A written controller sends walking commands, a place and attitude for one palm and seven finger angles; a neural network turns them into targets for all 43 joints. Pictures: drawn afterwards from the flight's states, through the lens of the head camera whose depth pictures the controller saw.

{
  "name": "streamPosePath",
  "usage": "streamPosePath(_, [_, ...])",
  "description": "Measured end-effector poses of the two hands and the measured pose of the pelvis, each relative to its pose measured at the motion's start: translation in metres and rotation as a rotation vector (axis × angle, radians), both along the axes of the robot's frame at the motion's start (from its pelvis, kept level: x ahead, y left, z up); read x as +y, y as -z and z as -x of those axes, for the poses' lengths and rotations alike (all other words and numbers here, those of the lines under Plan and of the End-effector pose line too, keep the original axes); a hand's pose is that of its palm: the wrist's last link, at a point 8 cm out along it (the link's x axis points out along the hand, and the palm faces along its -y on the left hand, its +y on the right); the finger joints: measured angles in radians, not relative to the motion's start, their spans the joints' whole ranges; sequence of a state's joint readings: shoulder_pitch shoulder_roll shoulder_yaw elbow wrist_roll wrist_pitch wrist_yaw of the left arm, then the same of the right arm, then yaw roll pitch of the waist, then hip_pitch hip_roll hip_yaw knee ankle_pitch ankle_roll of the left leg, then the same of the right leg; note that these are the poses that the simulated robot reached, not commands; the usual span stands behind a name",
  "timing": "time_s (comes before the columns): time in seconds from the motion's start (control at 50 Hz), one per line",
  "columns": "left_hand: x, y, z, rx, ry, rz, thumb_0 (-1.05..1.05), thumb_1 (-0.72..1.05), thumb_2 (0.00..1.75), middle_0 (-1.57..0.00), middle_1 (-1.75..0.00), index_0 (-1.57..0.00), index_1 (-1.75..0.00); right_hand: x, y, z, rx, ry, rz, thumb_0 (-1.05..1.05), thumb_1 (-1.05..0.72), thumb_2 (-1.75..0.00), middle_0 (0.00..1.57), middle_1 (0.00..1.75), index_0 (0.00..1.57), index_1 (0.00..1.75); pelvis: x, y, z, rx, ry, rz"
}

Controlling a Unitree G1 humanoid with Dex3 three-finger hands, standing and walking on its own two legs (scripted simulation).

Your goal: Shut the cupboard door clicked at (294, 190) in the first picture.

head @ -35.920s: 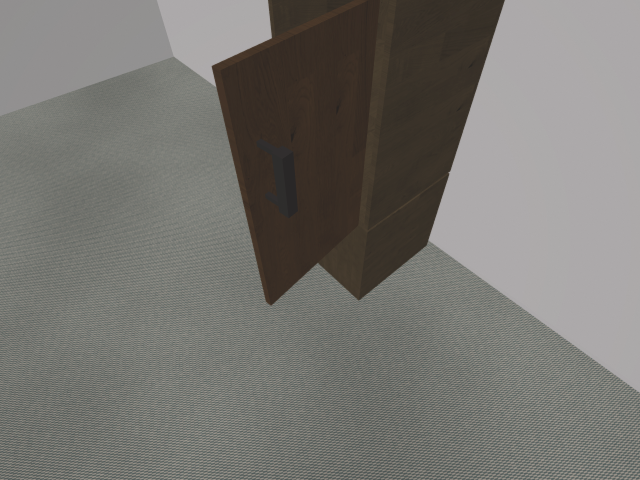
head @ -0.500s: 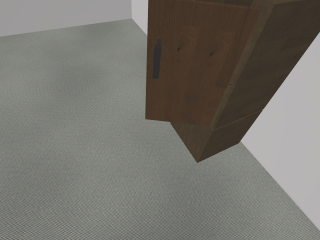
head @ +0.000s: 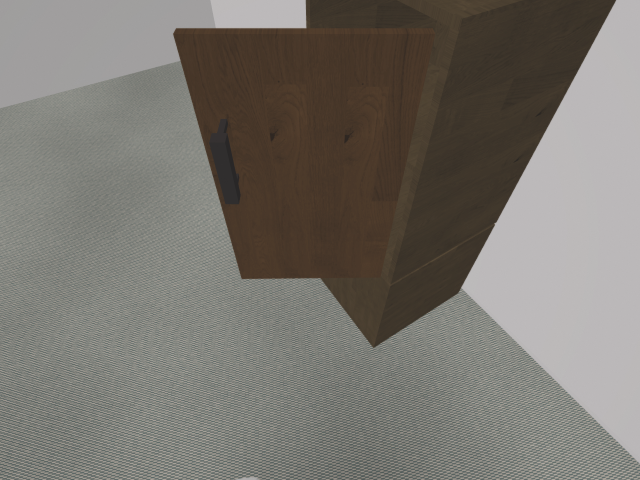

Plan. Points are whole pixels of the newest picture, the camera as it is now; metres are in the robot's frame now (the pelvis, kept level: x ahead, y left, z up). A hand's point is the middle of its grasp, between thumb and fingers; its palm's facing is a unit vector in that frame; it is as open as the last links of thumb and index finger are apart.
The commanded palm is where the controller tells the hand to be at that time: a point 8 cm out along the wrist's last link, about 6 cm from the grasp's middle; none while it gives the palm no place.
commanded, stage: take the last steps up to it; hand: left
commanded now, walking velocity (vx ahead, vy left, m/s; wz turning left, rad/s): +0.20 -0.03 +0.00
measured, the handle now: (228, 162) +0.58 +0.16 +0.05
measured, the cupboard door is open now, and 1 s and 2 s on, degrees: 58 58 58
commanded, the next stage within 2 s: come to a stop and stand still in 0.12 s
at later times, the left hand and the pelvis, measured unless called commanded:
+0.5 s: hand (222, 471) +0.17 +0.15 -0.18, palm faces +0.04 -0.98 -0.21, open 7.3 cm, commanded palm none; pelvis +0.13 -0.03 -0.01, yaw +1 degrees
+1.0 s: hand (186, 467) +0.17 +0.20 -0.18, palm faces +0.03 -0.98 -0.22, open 7.3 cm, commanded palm none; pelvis +0.12 +0.00 +0.01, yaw +1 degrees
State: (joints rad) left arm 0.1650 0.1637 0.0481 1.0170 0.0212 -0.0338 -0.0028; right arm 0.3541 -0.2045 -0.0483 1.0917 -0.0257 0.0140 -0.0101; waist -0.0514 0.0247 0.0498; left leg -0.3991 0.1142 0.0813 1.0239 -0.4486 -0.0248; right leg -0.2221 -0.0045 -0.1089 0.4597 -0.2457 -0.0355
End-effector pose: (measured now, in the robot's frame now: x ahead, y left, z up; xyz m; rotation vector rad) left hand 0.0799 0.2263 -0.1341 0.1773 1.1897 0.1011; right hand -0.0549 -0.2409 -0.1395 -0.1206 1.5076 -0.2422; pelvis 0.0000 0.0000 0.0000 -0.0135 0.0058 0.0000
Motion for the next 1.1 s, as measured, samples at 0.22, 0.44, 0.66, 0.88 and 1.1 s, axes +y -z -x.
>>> streamPosePath(0.22, [0.001,0.030,0.017,0.224,-0.099,0.032,0.00,0.93,0.89,-0.20,-0.30,-0.20,-0.30,0.009,-0.005,-0.196,-0.325,-0.137,0.015,0.00,-0.91,-0.90,0.19,0.30,0.19,0.30,-0.003,0.010,-0.079,-0.006,0.008,0.011])
streamPosePath(0.44, [-0.025,0.019,-0.063,0.154,-0.095,0.000,0.00,0.92,0.89,-0.20,-0.30,-0.20,-0.30,-0.018,0.003,-0.237,-0.220,-0.123,0.008,-0.01,-0.92,-0.90,0.20,0.30,0.20,0.30,-0.029,0.006,-0.128,-0.010,-0.009,-0.031])
streamPosePath(0.66, [-0.009,0.005,-0.104,0.093,-0.098,-0.048,0.00,0.91,0.89,-0.20,-0.30,-0.20,-0.30,-0.035,-0.007,-0.266,-0.192,-0.133,0.047,0.00,-0.91,-0.90,0.19,0.30,0.19,0.30,-0.023,-0.002,-0.136,0.014,-0.021,-0.036])
streamPosePath(0.88, [0.036,0.017,-0.098,0.115,-0.102,-0.053,0.00,0.91,0.89,-0.20,-0.30,-0.20,-0.30,0.004,-0.019,-0.262,-0.258,-0.184,0.075,0.00,-0.90,-0.90,0.20,0.30,0.20,0.30,0.001,0.001,-0.127,0.003,-0.016,0.011])
streamPosePath(1.1, [0.002,0.013,-0.077,0.118,-0.057,-0.025,0.00,0.91,0.89,-0.19,-0.30,-0.20,-0.30,-0.008,-0.004,-0.203,-0.185,-0.087,0.022,0.00,-0.91,-0.90,0.20,0.30,0.20,0.30,-0.016,0.002,-0.115,0.000,0.004,-0.021])
